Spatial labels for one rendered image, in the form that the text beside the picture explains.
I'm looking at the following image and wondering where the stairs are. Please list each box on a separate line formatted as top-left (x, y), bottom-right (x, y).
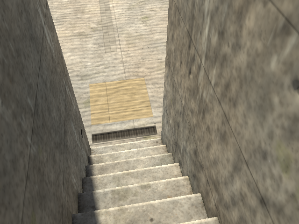
top-left (72, 138), bottom-right (220, 224)

